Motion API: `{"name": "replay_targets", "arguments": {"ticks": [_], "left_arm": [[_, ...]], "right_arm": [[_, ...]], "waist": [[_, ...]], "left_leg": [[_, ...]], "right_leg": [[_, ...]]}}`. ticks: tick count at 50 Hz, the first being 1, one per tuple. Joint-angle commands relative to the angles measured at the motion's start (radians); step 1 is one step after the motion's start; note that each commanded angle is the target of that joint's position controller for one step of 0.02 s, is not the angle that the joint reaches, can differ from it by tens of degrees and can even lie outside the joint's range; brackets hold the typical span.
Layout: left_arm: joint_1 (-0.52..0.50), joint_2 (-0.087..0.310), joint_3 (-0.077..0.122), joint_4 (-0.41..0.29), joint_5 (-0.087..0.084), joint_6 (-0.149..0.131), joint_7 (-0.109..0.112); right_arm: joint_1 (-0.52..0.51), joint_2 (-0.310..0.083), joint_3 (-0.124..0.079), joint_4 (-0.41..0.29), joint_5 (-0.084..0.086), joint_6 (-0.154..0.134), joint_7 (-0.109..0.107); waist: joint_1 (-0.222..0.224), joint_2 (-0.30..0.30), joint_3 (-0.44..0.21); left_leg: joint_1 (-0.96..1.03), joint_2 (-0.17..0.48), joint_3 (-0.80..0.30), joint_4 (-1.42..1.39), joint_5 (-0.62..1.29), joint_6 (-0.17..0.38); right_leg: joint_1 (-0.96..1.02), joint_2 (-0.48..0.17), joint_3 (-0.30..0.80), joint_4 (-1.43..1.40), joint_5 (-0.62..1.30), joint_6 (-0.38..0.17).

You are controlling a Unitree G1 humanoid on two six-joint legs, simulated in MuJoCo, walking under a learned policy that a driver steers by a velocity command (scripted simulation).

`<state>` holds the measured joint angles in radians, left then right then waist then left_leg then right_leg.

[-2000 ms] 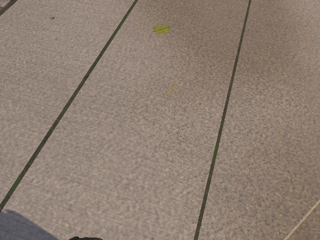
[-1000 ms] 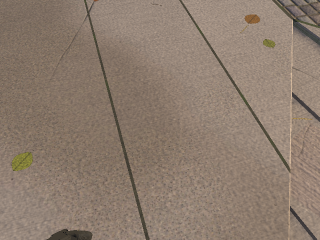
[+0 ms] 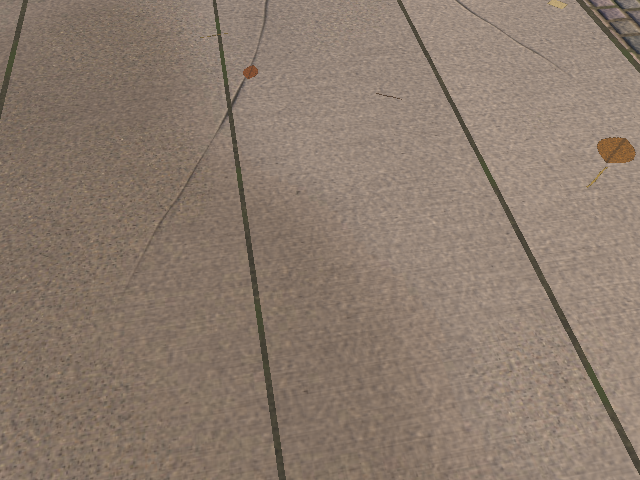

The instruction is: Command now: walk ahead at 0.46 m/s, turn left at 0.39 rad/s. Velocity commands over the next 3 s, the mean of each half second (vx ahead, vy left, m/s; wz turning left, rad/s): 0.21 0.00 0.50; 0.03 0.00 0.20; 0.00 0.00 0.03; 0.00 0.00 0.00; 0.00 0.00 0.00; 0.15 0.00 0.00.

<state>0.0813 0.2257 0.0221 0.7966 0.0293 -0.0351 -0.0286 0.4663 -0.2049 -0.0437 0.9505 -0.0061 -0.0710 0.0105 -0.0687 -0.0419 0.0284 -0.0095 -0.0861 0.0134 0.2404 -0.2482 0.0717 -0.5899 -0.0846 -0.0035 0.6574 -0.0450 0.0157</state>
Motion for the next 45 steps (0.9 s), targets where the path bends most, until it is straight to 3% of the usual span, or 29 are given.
{"name": "replay_targets", "arguments": {"ticks": [1,3,4,5,6,7,8,9,11,12,14,18,22,25,26,27,28,29,30,31,32,33,34,35,37,39,42,45], "left_arm": [[-0.088,0.078,0.015,-0.090,-0.008,-0.023,0.010],[0.006,0.098,0.023,-0.067,-0.006,-0.041,0.024],[0.118,0.115,0.031,-0.031,0.002,-0.056,0.034],[0.246,0.165,0.046,-0.005,0.023,-0.074,0.046],[0.352,0.256,0.063,-0.019,0.042,-0.077,0.053],[0.311,0.285,0.076,-0.030,0.005,-0.052,0.047],[0.247,0.190,0.056,-0.055,-0.009,-0.037,0.046],[0.180,0.117,0.035,-0.062,-0.011,-0.034,0.049],[0.133,0.083,0.022,-0.061,-0.010,-0.031,0.060],[0.131,0.093,0.025,-0.059,-0.008,-0.033,0.062],[0.131,0.109,0.032,-0.057,-0.007,-0.039,0.060],[0.121,0.126,0.040,-0.053,-0.002,-0.026,0.061],[0.133,0.166,0.057,-0.051,0.002,-0.003,0.052],[0.165,0.193,0.069,-0.040,0.000,0.020,0.045],[0.157,0.200,0.072,-0.037,-0.005,0.028,0.045],[0.167,0.194,0.071,-0.028,-0.006,0.039,0.044],[0.220,0.156,0.064,-0.015,0.003,0.049,0.037],[0.249,0.045,0.032,-0.068,-0.005,0.055,0.028],[0.158,0.108,0.042,-0.068,-0.004,0.078,0.045],[0.144,0.112,0.046,-0.067,-0.017,0.089,0.044],[0.155,0.105,0.046,-0.050,-0.025,0.089,0.041],[0.173,0.114,0.051,-0.034,-0.018,0.085,0.041],[0.204,0.128,0.056,-0.011,-0.005,0.084,0.040],[0.218,0.127,0.058,0.001,-0.003,0.085,0.039],[0.215,0.101,0.052,0.009,-0.011,0.090,0.037],[0.193,0.078,0.042,0.011,-0.013,0.095,0.040],[0.184,0.080,0.038,0.021,-0.016,0.096,0.051],[0.231,0.065,0.032,0.052,-0.021,0.082,0.061]], "right_arm": [[0.003,-0.177,-0.041,-0.046,-0.006,-0.007,-0.010],[-0.029,-0.190,-0.049,-0.055,-0.009,0.000,-0.016],[-0.051,-0.190,-0.051,-0.061,0.000,0.002,-0.016],[-0.060,-0.164,-0.046,-0.079,0.015,-0.001,-0.016],[-0.001,-0.081,-0.029,-0.121,0.025,0.000,-0.025],[0.092,-0.098,-0.039,-0.119,0.035,0.019,-0.039],[0.073,-0.144,-0.051,-0.086,0.009,0.042,-0.044],[0.004,-0.138,-0.053,-0.094,-0.002,0.051,-0.033],[-0.054,-0.114,-0.054,-0.111,-0.018,0.075,-0.013],[-0.045,-0.102,-0.053,-0.111,-0.024,0.090,-0.005],[-0.055,-0.099,-0.054,-0.126,-0.020,0.107,0.001],[-0.162,-0.091,-0.043,-0.182,-0.021,0.129,0.017],[-0.251,-0.101,-0.034,-0.234,-0.017,0.136,0.034],[-0.282,-0.113,-0.034,-0.265,-0.015,0.131,0.032],[-0.265,-0.107,-0.033,-0.265,-0.017,0.123,0.029],[-0.233,-0.111,-0.033,-0.253,-0.020,0.110,0.024],[-0.203,-0.150,-0.040,-0.246,-0.030,0.092,0.013],[-0.232,-0.276,-0.059,-0.286,-0.030,0.080,0.001],[-0.154,-0.273,-0.069,-0.259,-0.017,0.083,-0.008],[-0.176,-0.225,-0.051,-0.245,-0.018,0.085,-0.014],[-0.247,-0.180,-0.034,-0.248,-0.016,0.088,-0.017],[-0.306,-0.162,-0.027,-0.258,-0.013,0.089,-0.022],[-0.329,-0.142,-0.020,-0.265,-0.006,0.087,-0.027],[-0.325,-0.126,-0.013,-0.262,-0.005,0.083,-0.028],[-0.306,-0.122,-0.007,-0.247,-0.005,0.073,-0.029],[-0.296,-0.124,-0.005,-0.229,-0.009,0.070,-0.031],[-0.285,-0.136,-0.005,-0.202,-0.018,0.074,-0.031],[-0.305,-0.136,-0.002,-0.178,-0.010,0.078,-0.034]], "waist": [[0.026,0.118,0.044],[0.064,0.123,0.010],[0.111,0.094,-0.042],[0.155,0.038,-0.140],[0.150,-0.136,-0.302],[0.113,-0.264,-0.406],[0.086,-0.086,-0.314],[0.075,-0.039,-0.191],[0.047,-0.078,-0.091],[0.036,-0.094,-0.086],[0.020,-0.079,-0.104],[0.028,-0.096,-0.082],[0.059,-0.109,-0.084],[0.083,-0.110,-0.077],[0.069,-0.096,-0.075],[0.054,-0.053,-0.077],[0.054,0.091,-0.087],[0.089,0.394,-0.087],[-0.004,0.267,-0.096],[0.032,0.217,-0.062],[0.068,0.197,-0.032],[0.091,0.202,-0.034],[0.099,0.202,-0.051],[0.100,0.175,-0.077],[0.095,0.140,-0.090],[0.079,0.151,-0.072],[0.059,0.174,-0.054],[0.088,0.140,-0.055]], "left_leg": [[-0.046,0.267,-0.193,0.011,0.454,0.128],[-0.042,0.247,-0.202,0.136,0.618,0.086],[-0.061,0.198,-0.180,0.271,0.665,0.056],[-0.172,0.133,-0.145,0.473,0.509,0.026],[-0.376,0.028,-0.060,0.773,-0.059,-0.001],[-0.507,-0.041,-0.044,0.965,-0.404,-0.007],[-0.527,0.034,-0.088,1.022,-0.349,-0.008],[-0.538,0.061,-0.075,1.002,-0.287,-0.022],[-0.515,0.107,-0.060,0.951,-0.199,-0.053],[-0.481,0.100,-0.043,0.960,-0.170,-0.065],[-0.469,0.091,-0.034,0.954,-0.136,-0.077],[-0.475,0.124,-0.008,0.776,-0.048,-0.083],[-0.373,0.119,0.041,0.588,-0.045,-0.068],[-0.326,0.103,0.057,0.470,-0.113,-0.048],[-0.276,0.092,0.063,0.381,-0.087,-0.035],[-0.194,0.075,0.056,0.263,-0.018,-0.022],[-0.114,0.156,-0.078,0.108,0.062,-0.007],[-0.041,0.458,-0.452,0.033,0.374,0.092],[-0.128,0.484,-0.424,0.050,0.450,0.202],[-0.156,0.425,-0.346,0.052,0.442,0.202],[-0.188,0.362,-0.267,0.038,0.396,0.166],[-0.176,0.312,-0.218,0.037,0.382,0.134],[-0.165,0.287,-0.179,0.047,0.442,0.130],[-0.151,0.283,-0.164,0.056,0.484,0.131],[-0.130,0.290,-0.162,0.055,0.467,0.134],[-0.129,0.289,-0.173,0.049,0.373,0.133],[-0.153,0.291,-0.206,0.051,0.272,0.142],[-0.189,0.277,-0.226,0.077,0.205,0.116]], "right_leg": [[0.053,0.042,-0.010,-0.067,-0.010,-0.009],[0.184,0.077,-0.006,-0.131,-0.052,-0.031],[0.328,0.095,-0.017,-0.216,0.009,-0.048],[0.547,-0.006,0.052,-0.224,0.136,-0.079],[0.808,-0.325,0.309,-0.145,0.528,-0.135],[0.842,-0.431,0.524,-0.201,0.665,-0.250],[0.728,-0.371,0.422,-0.221,0.559,-0.240],[0.609,-0.310,0.298,-0.251,0.503,-0.217],[0.462,-0.236,0.149,-0.323,0.454,-0.191],[0.414,-0.220,0.103,-0.337,0.471,-0.192],[0.388,-0.222,0.048,-0.350,0.491,-0.215],[0.360,-0.220,-0.045,-0.377,0.305,-0.215],[0.338,-0.234,-0.092,-0.356,0.123,-0.202],[0.359,-0.261,-0.067,-0.311,0.017,-0.188],[0.349,-0.252,-0.075,-0.271,-0.026,-0.168],[0.318,-0.226,-0.096,-0.204,-0.071,-0.127],[0.264,-0.165,-0.154,-0.057,-0.170,-0.065],[0.059,0.005,-0.225,0.176,-0.551,0.022],[0.065,0.033,-0.073,0.297,-0.586,0.018],[0.070,0.029,-0.029,0.342,-0.528,0.013],[0.088,0.023,-0.007,0.327,-0.449,0.004],[0.099,0.027,-0.009,0.314,-0.394,-0.002],[0.124,0.039,-0.021,0.330,-0.359,-0.002],[0.148,0.048,-0.018,0.336,-0.350,-0.002],[0.176,0.049,-0.006,0.276,-0.346,0.002],[0.210,0.050,-0.002,0.164,-0.349,0.002],[0.280,0.070,-0.013,0.027,-0.374,-0.009],[0.397,0.085,-0.024,-0.190,-0.259,-0.030]]}}
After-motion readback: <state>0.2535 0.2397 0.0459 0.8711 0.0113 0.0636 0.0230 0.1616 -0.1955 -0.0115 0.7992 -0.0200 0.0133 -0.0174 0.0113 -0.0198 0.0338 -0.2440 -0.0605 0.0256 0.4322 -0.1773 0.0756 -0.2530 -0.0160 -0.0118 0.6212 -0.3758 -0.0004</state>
